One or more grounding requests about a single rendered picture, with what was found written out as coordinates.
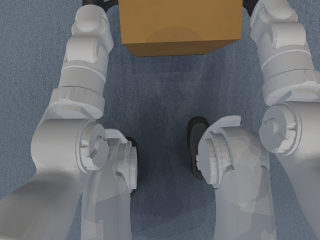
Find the robot left upper arm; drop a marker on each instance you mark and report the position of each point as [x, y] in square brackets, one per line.
[65, 152]

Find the robot right upper arm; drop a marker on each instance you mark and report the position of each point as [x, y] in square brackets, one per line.
[291, 130]

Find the right robot forearm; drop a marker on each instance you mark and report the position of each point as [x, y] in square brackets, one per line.
[284, 55]

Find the right robot thigh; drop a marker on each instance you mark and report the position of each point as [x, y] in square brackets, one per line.
[243, 196]

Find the robot right hand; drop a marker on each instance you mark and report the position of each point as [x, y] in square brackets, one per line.
[249, 5]

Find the robot right foot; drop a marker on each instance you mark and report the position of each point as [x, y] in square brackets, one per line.
[195, 130]

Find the robot left hand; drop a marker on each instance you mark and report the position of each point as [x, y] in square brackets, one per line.
[105, 5]

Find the carton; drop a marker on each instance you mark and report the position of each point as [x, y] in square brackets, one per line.
[159, 28]

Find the left robot forearm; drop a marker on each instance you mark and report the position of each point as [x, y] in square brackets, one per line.
[83, 75]

